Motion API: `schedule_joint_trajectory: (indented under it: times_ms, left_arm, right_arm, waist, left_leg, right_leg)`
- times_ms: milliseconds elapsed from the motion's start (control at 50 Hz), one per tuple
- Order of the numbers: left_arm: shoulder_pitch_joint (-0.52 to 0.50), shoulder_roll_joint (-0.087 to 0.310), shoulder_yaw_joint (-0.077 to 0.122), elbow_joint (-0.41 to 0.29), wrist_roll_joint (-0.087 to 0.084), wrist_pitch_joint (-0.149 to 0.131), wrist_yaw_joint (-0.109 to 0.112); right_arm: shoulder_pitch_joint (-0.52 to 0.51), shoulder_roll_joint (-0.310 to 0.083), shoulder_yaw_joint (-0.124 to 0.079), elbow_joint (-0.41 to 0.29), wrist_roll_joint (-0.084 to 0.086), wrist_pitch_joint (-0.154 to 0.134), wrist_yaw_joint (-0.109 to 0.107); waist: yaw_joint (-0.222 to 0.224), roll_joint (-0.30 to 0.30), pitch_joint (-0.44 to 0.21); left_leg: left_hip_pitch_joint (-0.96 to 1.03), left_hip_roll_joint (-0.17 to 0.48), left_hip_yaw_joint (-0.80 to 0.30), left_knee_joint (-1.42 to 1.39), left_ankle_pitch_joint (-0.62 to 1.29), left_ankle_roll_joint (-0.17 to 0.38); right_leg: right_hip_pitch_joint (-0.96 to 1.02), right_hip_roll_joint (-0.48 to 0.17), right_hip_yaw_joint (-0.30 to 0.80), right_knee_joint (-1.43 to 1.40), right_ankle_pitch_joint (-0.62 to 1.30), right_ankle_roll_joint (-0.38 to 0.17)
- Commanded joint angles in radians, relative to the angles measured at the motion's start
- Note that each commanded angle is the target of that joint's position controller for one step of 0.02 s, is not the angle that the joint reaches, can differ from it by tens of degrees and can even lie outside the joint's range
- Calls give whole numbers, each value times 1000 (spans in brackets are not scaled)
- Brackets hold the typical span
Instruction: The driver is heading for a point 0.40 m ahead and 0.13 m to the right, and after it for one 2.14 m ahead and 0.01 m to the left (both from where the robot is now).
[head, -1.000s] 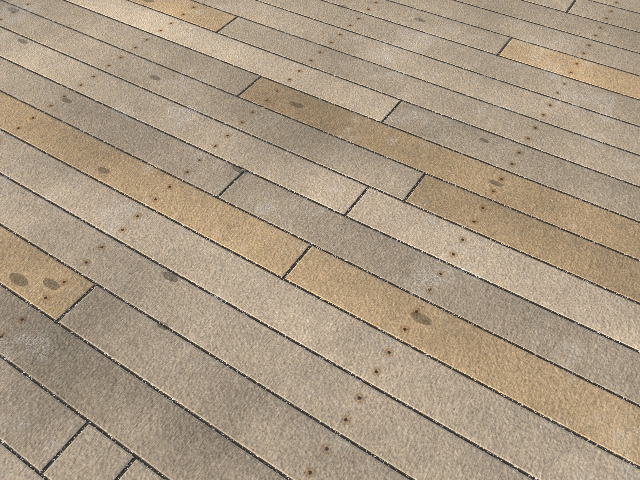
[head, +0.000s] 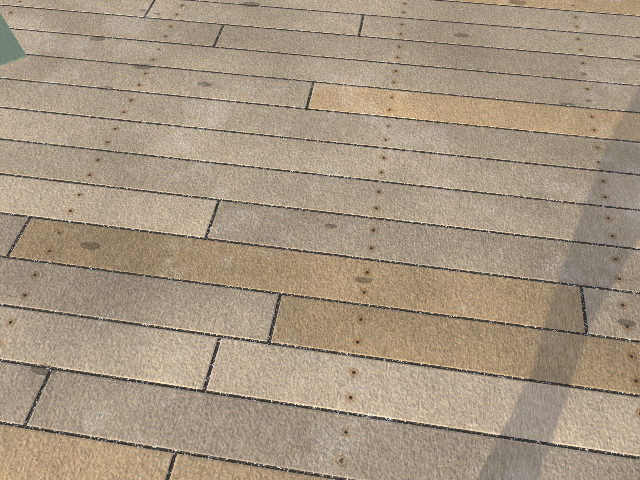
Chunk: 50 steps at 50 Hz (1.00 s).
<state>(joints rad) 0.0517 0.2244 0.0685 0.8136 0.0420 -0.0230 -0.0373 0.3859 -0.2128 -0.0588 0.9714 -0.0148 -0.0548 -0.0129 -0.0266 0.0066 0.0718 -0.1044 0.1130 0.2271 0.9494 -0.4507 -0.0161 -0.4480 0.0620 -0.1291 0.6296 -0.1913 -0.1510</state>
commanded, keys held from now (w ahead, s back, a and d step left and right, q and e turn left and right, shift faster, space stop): w+e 0.66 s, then w+q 0.34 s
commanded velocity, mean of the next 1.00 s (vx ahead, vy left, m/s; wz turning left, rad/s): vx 0.50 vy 0.00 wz -0.40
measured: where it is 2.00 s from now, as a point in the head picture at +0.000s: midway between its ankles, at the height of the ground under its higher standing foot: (392, 238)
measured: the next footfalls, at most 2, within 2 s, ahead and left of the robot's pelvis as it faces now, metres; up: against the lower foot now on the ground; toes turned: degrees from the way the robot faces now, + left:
left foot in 0.52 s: +0.47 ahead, +0.06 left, +0.00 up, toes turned -19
right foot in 0.98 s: +0.59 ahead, -0.24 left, +0.00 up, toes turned -23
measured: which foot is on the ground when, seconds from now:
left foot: up 0.00-0.50, down 0.52-0.98, up 1.00-1.00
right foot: down 0.00-0.50, up 0.52-0.96, down 0.98-1.00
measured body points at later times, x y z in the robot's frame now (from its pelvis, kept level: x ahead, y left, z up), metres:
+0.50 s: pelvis +0.27 +0.00 +0.01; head +0.31 -0.01 +0.46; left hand +0.30 +0.29 -0.11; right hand +0.45 -0.27 -0.07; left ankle +0.43 +0.08 -0.71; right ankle +0.09 -0.04 -0.71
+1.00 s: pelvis +0.51 -0.10 +0.01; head +0.53 -0.12 +0.46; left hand +0.80 +0.01 -0.07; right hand +0.36 -0.31 -0.12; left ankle +0.44 +0.07 -0.71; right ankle +0.55 -0.22 -0.72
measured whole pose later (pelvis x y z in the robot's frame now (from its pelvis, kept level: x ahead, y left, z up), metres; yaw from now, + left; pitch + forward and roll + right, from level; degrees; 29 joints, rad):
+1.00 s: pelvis +0.51 -0.10 +0.01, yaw -21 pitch +2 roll +2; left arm 0.02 0.22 0.00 0.71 0.05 -0.07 -0.03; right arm 0.48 -0.24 -0.04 0.92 -0.01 -0.06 0.02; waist -0.09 -0.01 0.03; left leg -0.06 0.00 0.04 0.46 -0.41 0.00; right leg -0.42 -0.02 -0.03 0.51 -0.13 -0.04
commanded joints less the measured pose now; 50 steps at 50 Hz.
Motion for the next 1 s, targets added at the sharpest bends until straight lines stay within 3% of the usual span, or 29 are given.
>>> schedule_joint_trajectory:
  times_ms: [20,40,60,100,140,220,300,400,440,480,500,520,540,560,580,600,640,660,720,780,840,920,960,980,1000]
  left_arm:
    - [306,258,72,28,-18,17,36]
    - [259,196,57,34,-29,10,39]
    - [219,162,46,31,-33,-1,42]
    - [192,135,33,20,-43,-23,41]
    - [224,159,35,28,-46,-39,38]
    - [315,182,39,34,-43,-41,33]
    - [392,185,38,39,-42,-39,36]
    - [451,197,38,40,-28,-34,49]
    - [422,214,42,28,-26,-34,57]
    - [354,239,47,8,-26,-39,52]
    - [330,237,45,4,-34,-46,41]
    - [338,163,24,-29,-46,-55,32]
    - [473,77,9,-54,-73,-49,35]
    - [449,169,16,-26,-30,-33,45]
    - [373,178,21,-26,-20,-26,36]
    - [331,162,17,-32,-20,-22,27]
    - [320,141,15,-36,-7,-1,6]
    - [323,132,12,-42,-7,9,-1]
    - [263,98,-2,-63,-2,10,-11]
    - [149,93,-16,-101,6,1,-19]
    - [13,60,-42,-135,1,-12,-27]
    - [-28,97,-40,-154,-10,-28,-8]
    - [85,116,-30,-121,-2,-44,8]
    - [217,158,-13,-76,15,-57,21]
    - [390,245,7,-65,38,-65,38]
  right_arm:
    - [-155,-126,-19,-187,11,-43,20]
    - [-130,-119,-15,-175,13,-53,17]
    - [-133,-119,-17,-173,-3,-44,15]
    - [-76,-112,-16,-160,-35,-5,15]
    - [-98,-102,-13,-176,-37,19,23]
    - [-266,-108,-10,-240,-31,31,29]
    - [-389,-112,-3,-288,-26,29,33]
    - [-511,-117,12,-352,-16,10,42]
    - [-471,-136,10,-355,-11,1,39]
    - [-295,-176,-6,-307,-8,-10,22]
    - [-151,-205,-18,-272,-12,-22,9]
    - [10,-277,-35,-266,-36,-29,-10]
    - [-12,-357,-50,-274,-51,-18,-10]
    - [-77,-274,-42,-283,-31,-3,-4]
    - [-144,-183,-19,-293,-21,-2,-1]
    - [-177,-142,-7,-286,-21,-4,3]
    - [-154,-131,-1,-257,-16,-15,1]
    - [-137,-141,-4,-245,-11,-27,6]
    - [-76,-144,-5,-203,-5,-56,25]
    - [-60,-150,-4,-172,4,-54,31]
    - [-19,-167,-9,-149,11,-43,37]
    - [38,-221,-25,-121,2,-29,35]
    - [25,-223,-26,-116,7,-20,31]
    - [36,-191,-17,-117,13,-21,32]
    - [15,-126,2,-166,15,-25,33]
  waist:
    - [135,-35,-216]
    - [83,19,-111]
    - [44,36,-75]
    - [-1,10,-80]
    - [-7,1,-82]
    - [47,-31,-42]
    - [96,-55,-34]
    - [132,-77,-20]
    - [99,-93,-24]
    - [14,-93,-90]
    - [-63,-44,-170]
    - [-115,53,-323]
    - [-20,301,-419]
    - [1,159,-318]
    - [8,52,-168]
    - [18,19,-98]
    - [36,87,-58]
    - [42,116,-65]
    - [39,92,-65]
    - [42,89,-34]
    - [5,90,-24]
    - [-2,95,-36]
    - [61,73,-78]
    - [108,15,-166]
    - [177,-129,-317]
  left_leg:
    - [-691,-49,-245,513,35,14]
    - [-637,-6,-245,386,107,19]
    - [-574,19,-256,301,120,15]
    - [-464,24,-256,238,126,-7]
    - [-472,19,-241,167,145,-28]
    - [-578,8,-228,-2,296,-48]
    - [-630,-22,-239,-145,399,-44]
    - [-602,-78,-233,-299,397,-17]
    - [-490,-97,-244,-373,366,5]
    - [-205,-151,-223,-432,295,40]
    - [2,-123,-238,-493,333,67]
    - [246,102,-461,-518,128,114]
    - [437,360,-931,-633,90,230]
    - [313,334,-991,-666,-60,237]
    - [156,282,-811,-690,-51,212]
    - [59,225,-657,-712,75,189]
    - [-36,150,-461,-749,252,150]
    - [-48,155,-425,-753,333,159]
    - [-42,146,-366,-786,450,198]
    - [-28,107,-298,-809,487,207]
    - [-72,61,-259,-796,546,194]
    - [-2,111,-328,-717,617,183]
    - [-10,89,-326,-580,676,158]
    - [-75,28,-284,-398,649,137]
    - [-238,-42,-228,-102,335,111]
  right_leg:
    - [676,-395,682,-356,18,-259]
    - [517,-352,575,-371,137,-209]
    - [426,-289,496,-378,227,-168]
    - [324,-237,420,-390,376,-157]
    - [301,-204,390,-406,378,-156]
    - [330,-176,407,-437,307,-117]
    - [423,-174,438,-414,324,-91]
    - [508,-188,481,-335,456,-83]
    - [492,-196,504,-297,504,-53]
    - [408,-161,488,-158,678,-5]
    - [343,-101,442,30,663,20]
    - [205,-38,382,309,373,40]
    - [-94,117,276,569,-382,72]
    - [-185,15,269,661,-317,60]
    - [-180,-28,253,641,-215,65]
    - [-159,-60,238,596,-160,73]
    - [-109,-95,218,551,-130,86]
    - [-101,-97,208,548,-122,91]
    - [-146,-84,239,477,-75,100]
    - [-186,-109,178,287,20,120]
    - [-71,-108,90,69,95,142]
    - [12,-83,84,-48,41,132]
    - [189,-55,83,-165,36,109]
    - [393,-89,125,-200,34,84]
    - [621,-357,396,-238,-102,34]
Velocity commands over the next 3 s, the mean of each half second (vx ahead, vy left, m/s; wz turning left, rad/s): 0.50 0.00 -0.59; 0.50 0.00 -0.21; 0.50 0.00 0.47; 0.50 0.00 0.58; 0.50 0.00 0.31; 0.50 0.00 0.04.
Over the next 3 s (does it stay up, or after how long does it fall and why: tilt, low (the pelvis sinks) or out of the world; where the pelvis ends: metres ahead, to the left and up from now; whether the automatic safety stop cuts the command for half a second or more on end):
stays up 1.51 0.02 0.02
